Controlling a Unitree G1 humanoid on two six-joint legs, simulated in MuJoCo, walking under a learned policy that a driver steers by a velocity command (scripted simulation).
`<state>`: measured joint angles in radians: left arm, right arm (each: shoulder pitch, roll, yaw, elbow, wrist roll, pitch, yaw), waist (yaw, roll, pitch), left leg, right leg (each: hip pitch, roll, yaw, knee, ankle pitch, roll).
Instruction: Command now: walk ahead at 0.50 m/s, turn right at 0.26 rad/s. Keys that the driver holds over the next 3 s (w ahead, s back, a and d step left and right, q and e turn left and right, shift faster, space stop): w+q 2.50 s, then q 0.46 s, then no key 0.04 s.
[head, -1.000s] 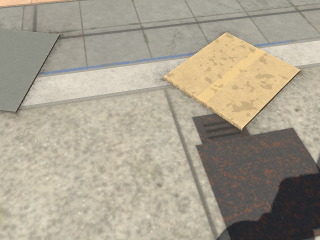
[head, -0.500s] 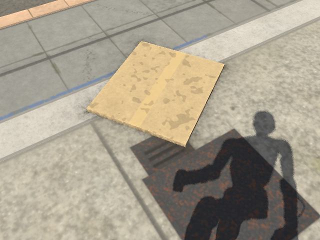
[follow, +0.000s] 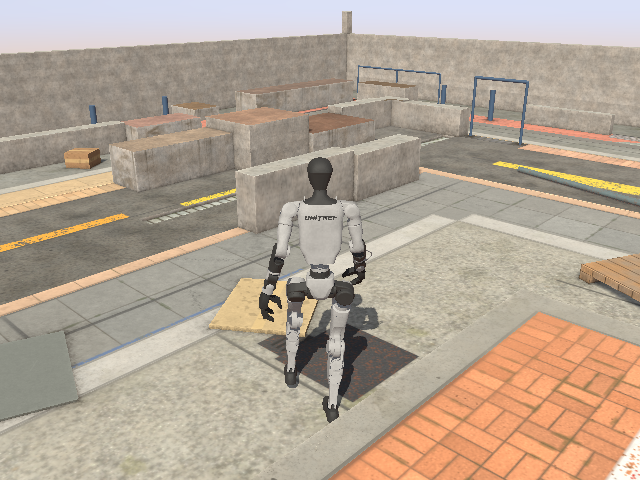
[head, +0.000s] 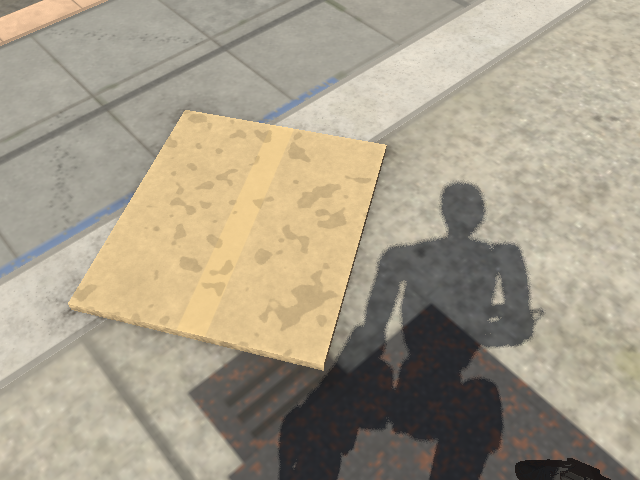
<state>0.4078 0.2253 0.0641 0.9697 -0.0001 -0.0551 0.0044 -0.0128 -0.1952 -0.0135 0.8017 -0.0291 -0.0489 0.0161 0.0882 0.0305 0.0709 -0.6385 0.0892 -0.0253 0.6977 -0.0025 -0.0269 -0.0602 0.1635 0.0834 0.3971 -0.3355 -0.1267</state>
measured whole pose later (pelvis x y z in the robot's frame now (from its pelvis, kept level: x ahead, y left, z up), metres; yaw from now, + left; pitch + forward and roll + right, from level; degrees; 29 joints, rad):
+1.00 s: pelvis +0.50 +0.06 +0.01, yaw +27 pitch +2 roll -1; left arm 0.42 0.23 0.05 0.90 0.02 -0.09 0.01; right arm 0.07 -0.26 -0.06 0.74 -0.04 0.01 0.08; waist 0.06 0.05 0.03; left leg -0.66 0.06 0.05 0.80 -0.08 0.05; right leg 0.04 0.00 -0.22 0.25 -0.32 -0.01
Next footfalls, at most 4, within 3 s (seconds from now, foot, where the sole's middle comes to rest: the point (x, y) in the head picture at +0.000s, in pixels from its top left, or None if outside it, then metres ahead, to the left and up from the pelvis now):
0.10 left None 0.23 0.12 -0.77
0.60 right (391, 468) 0.47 -0.06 -0.77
1.08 left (248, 379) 0.63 0.26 -0.76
1.56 right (261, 257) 0.95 0.27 -0.74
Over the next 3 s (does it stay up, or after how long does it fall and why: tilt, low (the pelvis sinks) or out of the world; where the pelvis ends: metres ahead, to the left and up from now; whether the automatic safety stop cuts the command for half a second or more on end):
stays up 1.03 0.85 0.01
